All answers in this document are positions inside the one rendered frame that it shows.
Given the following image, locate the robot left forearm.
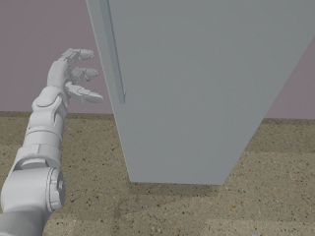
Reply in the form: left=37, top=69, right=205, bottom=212
left=0, top=86, right=69, bottom=211

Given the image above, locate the fridge door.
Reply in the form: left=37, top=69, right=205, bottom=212
left=88, top=0, right=315, bottom=185

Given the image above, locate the robot left upper arm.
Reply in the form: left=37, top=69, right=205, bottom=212
left=0, top=167, right=66, bottom=236

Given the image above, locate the left robot hand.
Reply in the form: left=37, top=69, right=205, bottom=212
left=46, top=48, right=104, bottom=103

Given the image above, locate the handle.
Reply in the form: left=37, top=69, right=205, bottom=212
left=98, top=0, right=127, bottom=104

